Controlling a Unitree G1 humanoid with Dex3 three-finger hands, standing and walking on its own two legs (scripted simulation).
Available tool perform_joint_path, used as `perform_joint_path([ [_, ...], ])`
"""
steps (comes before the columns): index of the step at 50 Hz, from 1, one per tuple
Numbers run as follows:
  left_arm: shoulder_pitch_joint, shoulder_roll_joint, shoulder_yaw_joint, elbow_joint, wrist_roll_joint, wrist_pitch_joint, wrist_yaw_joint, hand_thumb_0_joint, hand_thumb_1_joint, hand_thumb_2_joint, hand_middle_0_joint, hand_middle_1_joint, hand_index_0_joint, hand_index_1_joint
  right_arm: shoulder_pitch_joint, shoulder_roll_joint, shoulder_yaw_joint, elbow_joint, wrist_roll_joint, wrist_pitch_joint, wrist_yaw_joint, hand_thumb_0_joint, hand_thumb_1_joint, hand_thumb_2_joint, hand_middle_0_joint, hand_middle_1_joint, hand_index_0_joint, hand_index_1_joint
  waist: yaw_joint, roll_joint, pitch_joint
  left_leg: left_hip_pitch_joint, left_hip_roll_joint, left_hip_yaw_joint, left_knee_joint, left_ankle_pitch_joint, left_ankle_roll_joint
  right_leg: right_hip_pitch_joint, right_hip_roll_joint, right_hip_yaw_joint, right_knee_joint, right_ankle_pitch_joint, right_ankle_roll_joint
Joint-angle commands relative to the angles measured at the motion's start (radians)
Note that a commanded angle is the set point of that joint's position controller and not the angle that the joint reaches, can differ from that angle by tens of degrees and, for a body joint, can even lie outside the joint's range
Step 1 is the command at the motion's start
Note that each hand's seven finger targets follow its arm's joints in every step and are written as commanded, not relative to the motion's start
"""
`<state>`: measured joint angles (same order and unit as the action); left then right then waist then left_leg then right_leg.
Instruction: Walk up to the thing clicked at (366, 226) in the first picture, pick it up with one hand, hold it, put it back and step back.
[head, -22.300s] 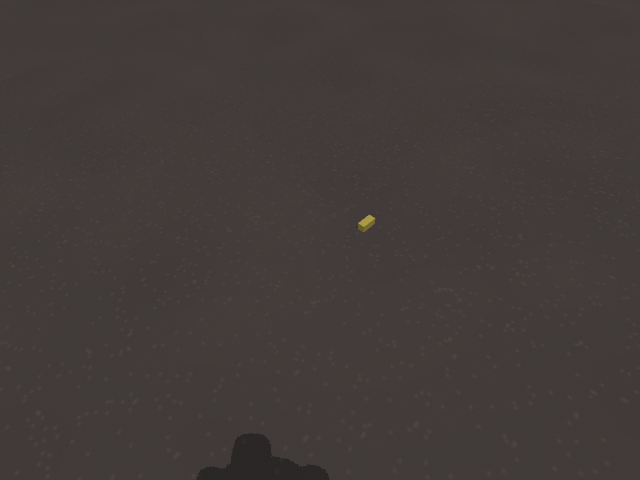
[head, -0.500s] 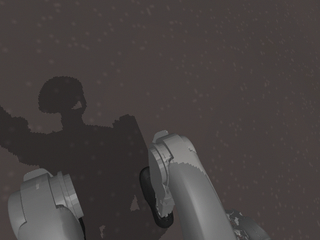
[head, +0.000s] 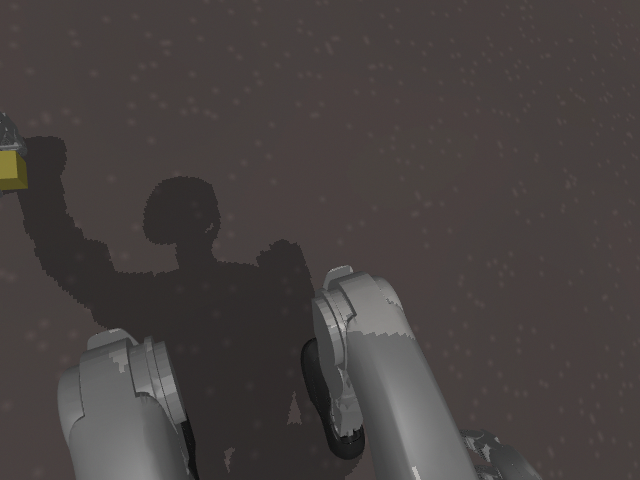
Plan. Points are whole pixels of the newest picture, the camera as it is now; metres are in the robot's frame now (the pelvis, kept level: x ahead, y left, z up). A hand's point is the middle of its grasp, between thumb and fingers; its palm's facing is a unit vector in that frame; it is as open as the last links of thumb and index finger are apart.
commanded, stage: lift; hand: left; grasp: from above
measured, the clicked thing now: out of the picture +0.52 +0.31 -0.18
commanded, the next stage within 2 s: hold in 1.58 s
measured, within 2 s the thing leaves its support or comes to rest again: neither
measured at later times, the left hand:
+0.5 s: hand out of the picture +0.42 +0.32 -0.01, palm faces -0.48 -0.08 -0.87, open 6.4 cm
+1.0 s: hand out of the picture +0.34 +0.28 +0.20, palm faces -0.44 -0.11 -0.89, open 6.4 cm
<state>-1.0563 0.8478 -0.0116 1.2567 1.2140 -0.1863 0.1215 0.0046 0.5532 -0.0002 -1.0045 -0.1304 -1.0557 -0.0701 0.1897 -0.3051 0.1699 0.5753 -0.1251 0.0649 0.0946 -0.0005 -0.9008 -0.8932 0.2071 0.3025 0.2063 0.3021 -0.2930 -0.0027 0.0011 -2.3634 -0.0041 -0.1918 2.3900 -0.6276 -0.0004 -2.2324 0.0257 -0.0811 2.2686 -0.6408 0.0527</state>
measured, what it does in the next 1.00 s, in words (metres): rises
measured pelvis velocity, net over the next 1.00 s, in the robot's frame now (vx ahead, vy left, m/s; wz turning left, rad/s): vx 0.01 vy -0.01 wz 0.15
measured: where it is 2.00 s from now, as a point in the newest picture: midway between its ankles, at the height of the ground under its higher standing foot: (264, 450)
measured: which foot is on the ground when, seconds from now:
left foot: down 0.00-1.00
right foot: down 0.00-1.00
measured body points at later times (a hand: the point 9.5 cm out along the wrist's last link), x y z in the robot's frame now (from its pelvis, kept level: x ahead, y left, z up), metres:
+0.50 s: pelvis +0.00 +0.00 +0.09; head +0.19 +0.08 +0.48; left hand +0.44 +0.32 +0.04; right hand +0.12 -0.26 -0.03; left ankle +0.08 +0.13 -0.30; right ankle +0.12 -0.14 -0.30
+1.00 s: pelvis +0.01 -0.01 +0.26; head +0.12 +0.02 +0.70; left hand +0.36 +0.28 +0.25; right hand +0.16 -0.25 +0.14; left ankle +0.08 +0.13 -0.30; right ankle +0.12 -0.14 -0.30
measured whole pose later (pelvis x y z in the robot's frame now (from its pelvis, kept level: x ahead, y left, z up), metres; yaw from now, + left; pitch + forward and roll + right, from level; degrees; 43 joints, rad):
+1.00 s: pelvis +0.01 -0.01 +0.26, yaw +9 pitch +22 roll -3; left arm -0.40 0.53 -0.11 0.70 1.00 -0.12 0.02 0.01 0.56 0.00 -0.97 -0.18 -1.05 -0.08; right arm 0.18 -0.24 0.00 0.68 0.03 0.06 -0.05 0.01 -0.90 -0.89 0.21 0.30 0.21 0.30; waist -0.08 0.05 -0.16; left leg -1.37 0.04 -0.06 1.51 -0.53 -0.01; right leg -1.33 0.00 -0.01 1.47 -0.53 0.04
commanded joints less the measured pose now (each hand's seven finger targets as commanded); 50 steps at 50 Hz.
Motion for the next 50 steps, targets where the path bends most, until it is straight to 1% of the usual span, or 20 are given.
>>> perform_joint_path([
  [1, -0.343, 0.243, 0.058, -0.274, -0.05, 0.019, 0.0, 0.0, 0.897, 0.115, -1.128, -0.268, -1.214, -0.181, 0.207, -0.277, -0.124, -0.02, 0.019, 0.012, -0.026, 0.0, -0.902, -0.906, 0.2, 0.3, 0.2, 0.3, 0.011, 0.43, -0.807, 0.667, 0.002, 0.111, -0.294, 0.181, 0.005, 0.347, 0.021, -0.09, -0.235, 0.201, -0.104],
  [4, -0.297, 0.23, 0.066, -0.305, -0.066, 0.023, -0.029, 0.0, 0.921, 0.079, -1.115, -0.29, -1.222, -0.182, 0.217, -0.271, -0.136, -0.013, 0.031, 0.029, -0.031, 0.0, -0.901, -0.905, 0.2, 0.3, 0.2, 0.3, 0.014, 0.407, -0.789, 0.653, -0.007, 0.114, -0.312, 0.199, 0.009, 0.369, 0.015, -0.082, -0.256, 0.212, -0.105],
  [9, -0.236, 0.229, 0.092, -0.413, -0.099, 0.006, -0.08, 0.0, 0.948, 0.093, -1.143, -0.281, -1.246, -0.176, 0.204, -0.261, -0.167, -0.016, 0.051, 0.047, -0.043, 0.0, -0.901, -0.904, 0.2, 0.3, 0.2, 0.3, 0.057, 0.407, -0.82, 0.724, -0.013, 0.11, -0.378, 0.172, 0.01, 0.358, 0.004, -0.06, -0.293, 0.177, -0.112],
  [10, -0.211, 0.195, 0.077, -0.43, -0.107, 0.002, -0.091, 0.0, 0.961, 0.112, -1.155, -0.281, -1.255, -0.18, 0.202, -0.25, -0.171, -0.024, 0.053, 0.049, -0.045, 0.0, -0.9, -0.904, 0.2, 0.3, 0.2, 0.3, 0.059, 0.396, -0.835, 0.753, -0.007, 0.108, -0.393, 0.164, 0.013, 0.36, 0.007, -0.058, -0.303, 0.171, -0.11],
  [11, -0.216, 0.216, 0.091, -0.463, -0.115, -0.006, -0.098, 0.0, 0.963, 0.124, -1.155, -0.297, -1.255, -0.196, 0.199, -0.246, -0.177, -0.022, 0.059, 0.051, -0.047, 0.0, -0.901, -0.904, 0.2, 0.3, 0.2, 0.3, 0.067, 0.398, -0.85, 0.765, -0.008, 0.116, -0.401, 0.167, 0.017, 0.379, 0.005, -0.049, -0.32, 0.175, -0.108],
  [17, -0.136, 0.138, 0.069, -0.521, -0.158, -0.032, -0.125, 0.0, 0.993, 0.125, -1.164, -0.288, -1.268, -0.184, 0.178, -0.218, -0.201, -0.014, 0.077, 0.05, -0.063, 0.0, -0.897, -0.902, 0.2, 0.3, 0.2, 0.3, 0.082, 0.334, -0.812, 0.809, -0.001, 0.1, -0.5, 0.102, 0.023, 0.399, -0.001, -0.034, -0.377, 0.149, -0.103],
  [19, -0.122, 0.145, 0.08, -0.569, -0.166, -0.037, -0.122, 0.0, 0.975, 0.104, -1.149, -0.282, -1.255, -0.174, 0.164, -0.213, -0.211, -0.018, 0.087, 0.05, -0.072, 0.0, -0.896, -0.901, 0.2, 0.3, 0.2, 0.3, 0.1, 0.34, -0.823, 0.836, 0.001, 0.092, -0.553, 0.051, 0.025, 0.429, -0.003, -0.031, -0.401, 0.127, -0.098],
  [21, -0.1, 0.089, 0.051, -0.587, -0.188, -0.038, -0.124, 0.0, 1.0, 0.095, -1.137, -0.315, -1.259, -0.191, 0.159, -0.196, -0.211, -0.016, 0.095, 0.042, -0.073, 0.0, -0.894, -0.899, 0.2, 0.3, 0.2, 0.3, 0.098, 0.334, -0.839, 0.871, 0.011, 0.077, -0.605, 0.035, 0.028, 0.474, 0.0, -0.031, -0.411, 0.148, -0.085],
  [22, -0.077, 0.089, 0.052, -0.578, -0.188, -0.036, -0.122, 0.0, 1.002, 0.098, -1.144, -0.306, -1.262, -0.186, 0.153, -0.195, -0.215, -0.012, 0.1, 0.04, -0.078, 0.0, -0.893, -0.899, 0.2, 0.3, 0.2, 0.3, 0.104, 0.307, -0.822, 0.878, 0.013, 0.076, -0.619, 0.027, 0.029, 0.482, 0.0, -0.031, -0.428, 0.143, -0.083],
  [23, -0.05, 0.103, 0.058, -0.586, -0.189, -0.031, -0.118, 0.0, 0.984, 0.107, -1.145, -0.29, -1.253, -0.18, 0.148, -0.193, -0.216, -0.012, 0.105, 0.037, -0.083, 0.0, -0.894, -0.9, 0.2, 0.3, 0.2, 0.3, 0.114, 0.298, -0.814, 0.893, 0.013, 0.077, -0.635, 0.028, 0.029, 0.503, 0.001, -0.029, -0.444, 0.142, -0.083],
  [25, -0.041, 0.07, 0.042, -0.617, -0.194, -0.024, -0.112, 0.0, 0.967, 0.076, -1.12, -0.284, -1.236, -0.167, 0.139, -0.183, -0.22, -0.015, 0.107, 0.034, -0.088, 0.0, -0.893, -0.899, 0.2, 0.3, 0.2, 0.3, 0.112, 0.291, -0.819, 0.931, 0.016, 0.082, -0.665, 0.046, 0.028, 0.536, 0.001, -0.027, -0.477, 0.153, -0.082],
  [26, -0.034, 0.091, 0.059, -0.636, -0.194, -0.018, -0.107, 0.0, 0.975, 0.069, -1.137, -0.263, -1.247, -0.151, 0.127, -0.184, -0.225, -0.007, 0.112, 0.032, -0.092, 0.0, -0.894, -0.899, 0.2, 0.3, 0.2, 0.3, 0.126, 0.294, -0.815, 0.948, 0.013, 0.08, -0.686, 0.046, 0.027, 0.552, -0.004, -0.022, -0.491, 0.152, -0.081],
  [28, 0.023, 0.056, 0.045, -0.633, -0.205, -0.004, -0.103, 0.0, 0.948, 0.05, -1.122, -0.255, -1.231, -0.145, 0.117, -0.173, -0.229, -0.012, 0.116, 0.028, -0.098, 0.0, -0.896, -0.9, 0.2, 0.3, 0.2, 0.3, 0.135, 0.251, -0.801, 0.973, 0.014, 0.089, -0.716, 0.048, 0.029, 0.605, -0.002, -0.019, -0.536, 0.15, -0.079],
  [32, 0.079, 0.044, 0.048, -0.696, -0.209, 0.024, -0.096, 0.0, 0.926, 0.017, -1.108, -0.217, -1.217, -0.107, 0.091, -0.162, -0.235, -0.016, 0.128, 0.02, -0.112, 0.0, -0.892, -0.898, 0.2, 0.3, 0.2, 0.3, 0.157, 0.252, -0.78, 1.062, 0.02, 0.074, -0.827, 0.017, 0.023, 0.693, 0.0, -0.013, -0.612, 0.136, -0.075],
  [34, 0.14, 0.004, 0.032, -0.71, -0.222, 0.037, -0.1, 0.0, 0.928, 0.011, -1.106, -0.228, -1.219, -0.114, 0.077, -0.147, -0.236, -0.016, 0.132, 0.015, -0.118, 0.0, -0.893, -0.899, 0.2, 0.3, 0.2, 0.3, 0.16, 0.228, -0.772, 1.101, 0.02, 0.09, -0.854, 0.055, 0.022, 0.749, 0.0, -0.006, -0.66, 0.156, -0.074],
  [37, 0.239, 0.025, 0.053, -0.74, -0.226, 0.055, -0.096, 0.0, 0.917, 0.021, -1.109, -0.227, -1.217, -0.118, 0.062, -0.129, -0.235, -0.014, 0.139, 0.008, -0.13, 0.0, -0.895, -0.899, 0.2, 0.3, 0.2, 0.3, 0.188, 0.187, -0.76, 1.151, 0.014, 0.124, -0.901, 0.088, 0.025, 0.867, 0.002, 0.011, -0.76, 0.159, -0.073],
  [39, 0.231, -0.011, 0.034, -0.792, -0.235, 0.058, -0.095, 0.0, 0.933, 0.045, -1.127, -0.239, -1.232, -0.133, 0.054, -0.114, -0.236, -0.009, 0.14, 0.003, -0.137, 0.0, -0.896, -0.899, 0.2, 0.3, 0.2, 0.3, 0.173, 0.163, -0.761, 1.19, 0.012, 0.144, -0.928, 0.11, 0.028, 0.932, 0.001, 0.028, -0.83, 0.17, -0.071],
  [42, 0.28, -0.013, 0.043, -0.815, -0.243, 0.061, -0.082, 0.0, 0.92, 0.079, -1.117, -0.263, -1.22, -0.16, 0.047, -0.104, -0.236, -0.003, 0.147, -0.011, -0.149, 0.0, -0.896, -0.899, 0.2, 0.3, 0.2, 0.3, 0.187, 0.143, -0.727, 1.249, 0.009, 0.155, -0.998, 0.104, 0.028, 1.029, 0.001, 0.043, -0.916, 0.155, -0.07],
  [45, 0.332, -0.065, 0.01, -0.76, -0.241, 0.064, -0.072, 0.0, 0.949, 0.103, -1.147, -0.266, -1.245, -0.168, 0.037, -0.093, -0.233, 0.013, 0.152, -0.028, -0.159, 0.0, -0.896, -0.899, 0.2, 0.3, 0.2, 0.3, 0.181, 0.117, -0.591, 1.275, 0.013, 0.144, -1.089, 0.049, 0.025, 1.072, 0.002, 0.051, -1.0, 0.105, -0.067],
  [50, 0.382, -0.101, -0.005, -0.713, -0.229, 0.061, -0.044, 0.0, 0.943, 0.09, -1.15, -0.258, -1.246, -0.162, 0.028, -0.084, -0.233, 0.023, 0.158, -0.056, -0.165, 0.0, -0.897, -0.9, 0.2, 0.3, 0.2, 0.3, 0.199, 0.078, -0.513, 1.352, 0.005, 0.153, -1.196, 0.041, 0.024, 1.194, 0.005, 0.08, -1.136, 0.067, -0.069],
])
